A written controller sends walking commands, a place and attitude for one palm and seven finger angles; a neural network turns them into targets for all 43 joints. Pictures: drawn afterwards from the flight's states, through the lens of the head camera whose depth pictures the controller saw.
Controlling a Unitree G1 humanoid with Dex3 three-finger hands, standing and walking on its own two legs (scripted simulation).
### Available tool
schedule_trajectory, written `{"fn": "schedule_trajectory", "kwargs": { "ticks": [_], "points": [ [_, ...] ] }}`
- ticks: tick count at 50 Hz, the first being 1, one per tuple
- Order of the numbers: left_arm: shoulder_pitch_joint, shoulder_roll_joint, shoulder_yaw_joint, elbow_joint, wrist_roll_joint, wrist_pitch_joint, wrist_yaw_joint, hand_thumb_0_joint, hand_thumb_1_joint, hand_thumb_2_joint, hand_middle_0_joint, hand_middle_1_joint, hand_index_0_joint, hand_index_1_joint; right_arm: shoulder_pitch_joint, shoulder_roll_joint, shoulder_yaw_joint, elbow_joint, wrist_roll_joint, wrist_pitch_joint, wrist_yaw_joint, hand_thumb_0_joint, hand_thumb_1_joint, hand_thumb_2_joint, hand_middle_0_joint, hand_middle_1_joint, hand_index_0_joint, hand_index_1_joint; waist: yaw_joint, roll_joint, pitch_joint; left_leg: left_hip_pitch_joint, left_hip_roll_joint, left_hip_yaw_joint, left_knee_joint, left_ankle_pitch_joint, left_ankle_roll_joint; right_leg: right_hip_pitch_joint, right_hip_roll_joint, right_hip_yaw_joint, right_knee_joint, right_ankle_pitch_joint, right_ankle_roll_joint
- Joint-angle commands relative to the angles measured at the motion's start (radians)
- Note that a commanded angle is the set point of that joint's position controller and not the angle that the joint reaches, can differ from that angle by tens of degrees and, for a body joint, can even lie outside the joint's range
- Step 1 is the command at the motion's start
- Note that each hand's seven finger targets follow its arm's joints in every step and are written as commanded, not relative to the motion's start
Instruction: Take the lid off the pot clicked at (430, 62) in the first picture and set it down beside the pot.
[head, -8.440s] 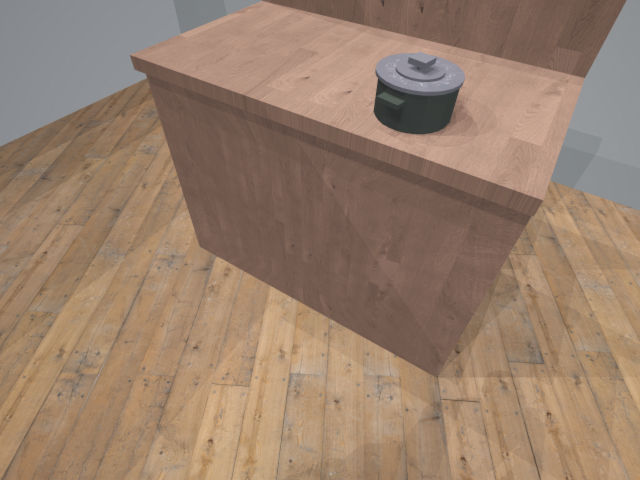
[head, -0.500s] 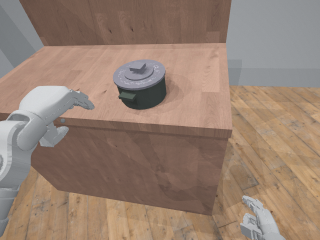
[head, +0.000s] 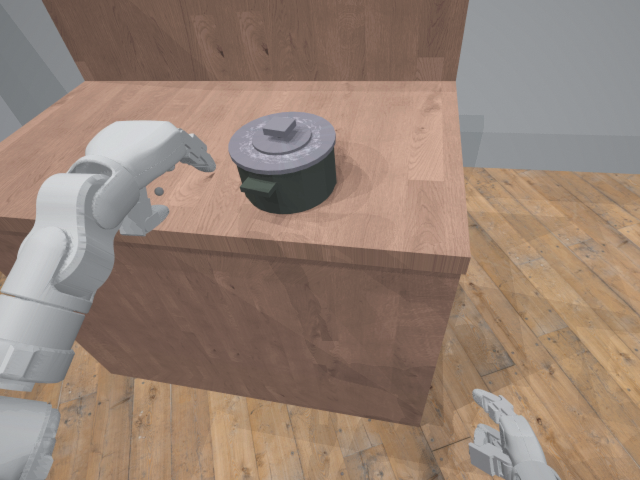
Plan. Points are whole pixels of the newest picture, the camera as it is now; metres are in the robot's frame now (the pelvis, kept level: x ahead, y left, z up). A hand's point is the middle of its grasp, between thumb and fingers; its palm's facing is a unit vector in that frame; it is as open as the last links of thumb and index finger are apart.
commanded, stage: move the open hand above the knob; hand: left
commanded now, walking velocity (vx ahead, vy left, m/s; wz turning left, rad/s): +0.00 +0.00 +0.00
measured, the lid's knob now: (279, 126) +0.60 +0.14 +0.16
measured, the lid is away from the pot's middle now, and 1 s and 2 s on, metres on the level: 0.00 0.00 0.00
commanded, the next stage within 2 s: none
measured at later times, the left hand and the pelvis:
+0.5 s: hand (211, 151) +0.44 +0.19 +0.22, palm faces -0.18 -0.01 -0.98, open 10.0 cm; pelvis +0.03 -0.01 +0.00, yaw +0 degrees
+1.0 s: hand (247, 118) +0.50 +0.16 +0.22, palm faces -0.24 -0.01 -0.97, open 10.0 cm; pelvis +0.05 -0.01 +0.00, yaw +0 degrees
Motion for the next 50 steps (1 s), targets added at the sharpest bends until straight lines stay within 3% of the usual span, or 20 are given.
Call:
{"fn": "schedule_trajectory", "kwargs": {
  "ticks": [1, 3, 5, 8, 9, 11, 16, 19, 23, 25, 28, 29, 33, 36, 39, 41, 43, 44, 48, 50],
  "points": [
    [-0.47, 0.219, 0.141, -0.123, 0.023, 0.026, 0.032, 0.0, -0.381, 1.676, -0.873, -0.081, -0.873, -0.081, -0.157, -0.112, -0.048, -0.164, 0.005, -0.04, -0.001, 0.0, -0.9, -0.9, 0.2, 0.3, 0.2, 0.3, -0.014, -0.067, -0.303, 0.131, -0.01, -0.038, -0.072, 0.02, 0.003, 0.024, 0.063, -0.003, -0.071, 0.0, -0.044],
    [-0.433, 0.207, 0.142, -0.121, 0.014, 0.04, 0.028, 0.0, -0.381, 1.676, -0.873, -0.081, -0.873, -0.081, -0.155, -0.116, -0.051, -0.169, 0.007, -0.032, 0.006, 0.0, -0.9, -0.9, 0.2, 0.3, 0.2, 0.3, -0.018, -0.038, -0.319, 0.149, -0.012, -0.035, -0.051, 0.068, 0.004, 0.026, 0.069, -0.003, -0.064, 0.038, -0.047],
    [-0.495, 0.227, 0.143, -0.056, 0.036, 0.051, 0.024, 0.0, -0.381, 1.676, -0.873, -0.081, -0.873, -0.081, -0.15, -0.119, -0.048, -0.156, 0.006, -0.022, 0.005, 0.0, -0.9, -0.9, 0.2, 0.3, 0.2, 0.3, -0.021, -0.109, -0.29, 0.114, -0.011, -0.029, -0.059, 0.052, 0.004, 0.022, 0.064, -0.005, -0.065, 0.031, -0.045],
    [-0.53, 0.205, 0.121, -0.082, 0.024, 0.056, 0.025, 0.0, -0.381, 1.676, -0.873, -0.081, -0.873, -0.081, -0.15, -0.122, -0.053, -0.166, 0.01, -0.016, 0.008, 0.0, -0.9, -0.9, 0.2, 0.3, 0.2, 0.3, -0.027, -0.055, -0.333, 0.151, -0.017, -0.031, -0.04, 0.09, 0.007, 0.024, 0.069, -0.004, -0.056, 0.061, -0.048],
    [-0.578, 0.237, 0.138, -0.09, 0.042, 0.056, 0.021, 0.0, -0.381, 1.676, -0.873, -0.081, -0.873, -0.081, -0.149, -0.116, -0.049, -0.165, 0.006, -0.018, 0.011, 0.0, -0.9, -0.9, 0.2, 0.3, 0.2, 0.3, -0.014, -0.08, -0.373, 0.144, -0.024, -0.033, -0.044, 0.104, 0.008, 0.054, 0.059, 0.0, -0.051, 0.075, -0.047],
    [-0.574, 0.256, 0.151, 0.007, 0.047, 0.071, 0.014, 0.0, -0.381, 1.676, -0.873, -0.081, -0.873, -0.081, -0.138, -0.124, -0.049, -0.151, 0.006, -0.006, 0.006, 0.0, -0.9, -0.9, 0.2, 0.3, 0.2, 0.3, -0.021, -0.121, -0.325, 0.105, -0.022, -0.023, -0.042, 0.09, 0.009, 0.043, 0.058, 0.001, -0.051, 0.082, -0.043],
    [-0.668, 0.188, 0.073, 0.037, 0.045, 0.078, -0.002, 0.0, -0.381, 1.676, -0.873, -0.081, -0.873, -0.081, -0.133, -0.122, -0.055, -0.155, 0.014, 0.004, 0.004, 0.0, -0.9, -0.9, 0.2, 0.3, 0.2, 0.3, -0.042, -0.123, -0.349, 0.125, -0.032, -0.017, -0.026, 0.095, 0.016, 0.032, 0.058, 0.005, -0.046, 0.105, -0.04],
    [-0.724, 0.23, 0.098, 0.027, 0.054, 0.082, -0.003, 0.0, -0.381, 1.676, -0.873, -0.081, -0.873, -0.081, -0.117, -0.125, -0.056, -0.146, 0.012, 0.008, 0.006, 0.0, -0.9, -0.9, 0.2, 0.3, 0.2, 0.3, -0.045, -0.104, -0.418, 0.148, -0.039, -0.019, -0.009, 0.141, 0.019, 0.061, 0.058, 0.011, -0.04, 0.156, -0.04],
    [-0.711, 0.161, 0.039, 0.131, 0.039, 0.096, -0.013, 0.0, -0.381, 1.676, -0.873, -0.081, -0.873, -0.081, -0.1, -0.136, -0.062, -0.135, 0.019, 0.024, 0.005, 0.0, -0.9, -0.9, 0.2, 0.3, 0.2, 0.3, -0.064, -0.095, -0.366, 0.137, -0.039, -0.019, 0.003, 0.156, 0.019, 0.027, 0.065, 0.001, -0.035, 0.184, -0.045],
    [-0.785, 0.212, 0.069, 0.123, 0.063, 0.096, -0.012, 0.0, -0.381, 1.676, -0.873, -0.081, -0.873, -0.081, -0.103, -0.131, -0.061, -0.135, 0.016, 0.024, 0.006, 0.0, -0.9, -0.9, 0.2, 0.3, 0.2, 0.3, -0.058, -0.118, -0.399, 0.135, -0.039, -0.019, 0.0, 0.159, 0.022, 0.046, 0.06, 0.009, -0.029, 0.195, -0.043],
    [-0.777, 0.164, 0.029, 0.165, 0.045, 0.102, -0.015, 0.0, -0.381, 1.676, -0.873, -0.081, -0.873, -0.081, -0.088, -0.138, -0.064, -0.129, 0.021, 0.034, 0.007, 0.0, -0.9, -0.9, 0.2, 0.3, 0.2, 0.3, -0.073, -0.105, -0.393, 0.149, -0.04, -0.023, 0.015, 0.192, 0.023, 0.031, 0.065, 0.001, -0.026, 0.224, -0.046],
    [-0.832, 0.212, 0.065, 0.143, 0.067, 0.101, -0.015, 0.0, -0.381, 1.676, -0.873, -0.081, -0.873, -0.081, -0.084, -0.13, -0.06, -0.13, 0.017, 0.033, 0.01, 0.0, -0.9, -0.9, 0.2, 0.3, 0.2, 0.3, -0.06, -0.121, -0.436, 0.142, -0.043, -0.025, 0.007, 0.195, 0.022, 0.065, 0.061, 0.008, -0.023, 0.23, -0.043],
    [-0.817, 0.149, 0.01, 0.224, 0.051, 0.11, -0.021, 0.0, -0.381, 1.676, -0.873, -0.081, -0.873, -0.081, -0.074, -0.139, -0.064, -0.124, 0.024, 0.048, 0.011, 0.0, -0.9, -0.9, 0.2, 0.3, 0.2, 0.3, -0.08, -0.107, -0.391, 0.141, -0.039, -0.02, 0.021, 0.209, 0.023, 0.028, 0.064, 0.0, -0.02, 0.246, -0.047],
    [-0.93, 0.108, -0.038, 0.265, 0.076, 0.119, -0.021, 0.0, -0.381, 1.676, -0.873, -0.081, -0.873, -0.081, -0.062, -0.128, -0.059, -0.11, 0.023, 0.055, 0.008, 0.0, -0.9, -0.9, 0.2, 0.3, 0.2, 0.3, -0.095, -0.13, -0.376, 0.136, -0.04, -0.024, 0.006, 0.168, 0.022, -0.003, 0.068, -0.001, -0.027, 0.203, -0.045],
    [-0.998, 0.173, 0.012, 0.236, 0.082, 0.111, -0.013, 0.0, -0.381, 1.676, -0.873, -0.081, -0.873, -0.081, -0.045, -0.128, -0.057, -0.109, 0.015, 0.051, 0.009, 0.0, -0.9, -0.9, 0.2, 0.3, 0.2, 0.3, -0.087, -0.121, -0.487, 0.164, -0.048, -0.034, 0.021, 0.227, 0.027, 0.055, 0.069, 0.01, -0.013, 0.262, -0.047],
    [-0.989, 0.123, -0.032, 0.398, 0.092, 0.123, -0.013, 0.0, -0.381, 1.676, -0.873, -0.081, -0.873, -0.081, -0.024, -0.129, -0.055, -0.086, 0.02, 0.058, 0.002, 0.0, -0.9, -0.9, 0.2, 0.3, 0.2, 0.3, -0.105, -0.152, -0.389, 0.117, -0.044, -0.025, 0.013, 0.181, 0.025, 0.004, 0.071, 0.0, -0.019, 0.233, -0.046],
    [-0.982, 0.098, -0.051, 0.422, 0.074, 0.122, -0.01, 0.0, -0.381, 1.676, -0.873, -0.081, -0.873, -0.081, -0.016, -0.141, -0.063, -0.087, 0.022, 0.063, 0.002, 0.0, -0.9, -0.9, 0.2, 0.3, 0.2, 0.3, -0.108, -0.126, -0.377, 0.128, -0.042, -0.027, 0.015, 0.18, 0.025, -0.011, 0.073, -0.005, -0.025, 0.225, -0.051],
    [-1.054, 0.128, -0.032, 0.412, 0.097, 0.119, -0.007, 0.0, -0.381, 1.676, -0.873, -0.081, -0.873, -0.081, -0.001, -0.134, -0.059, -0.078, 0.017, 0.063, 0.001, 0.0, -0.9, -0.9, 0.2, 0.3, 0.2, 0.3, -0.109, -0.14, -0.43, 0.133, -0.044, -0.027, 0.01, 0.172, 0.023, 0.013, 0.072, 0.004, -0.023, 0.223, -0.046],
    [-1.087, 0.038, -0.105, 0.457, 0.081, 0.111, -0.003, 0.0, -0.381, 1.676, -0.873, -0.081, -0.873, -0.081, 0.024, -0.135, -0.067, -0.073, 0.018, 0.065, 0.0, 0.0, -0.9, -0.9, 0.2, 0.3, 0.2, 0.3, -0.133, -0.106, -0.429, 0.169, -0.042, -0.035, 0.023, 0.219, 0.026, -0.027, 0.077, -0.003, -0.027, 0.238, -0.052],
    [-1.165, 0.115, -0.043, 0.505, 0.113, 0.105, 0.004, 0.0, -0.381, 1.676, -0.873, -0.081, -0.873, -0.081, 0.044, -0.137, -0.065, -0.056, 0.013, 0.063, -0.004, 0.0, -0.9, -0.9, 0.2, 0.3, 0.2, 0.3, -0.133, -0.137, -0.451, 0.151, -0.043, -0.03, 0.017, 0.21, 0.027, -0.003, 0.078, 0.008, -0.022, 0.255, -0.05]
  ]
}}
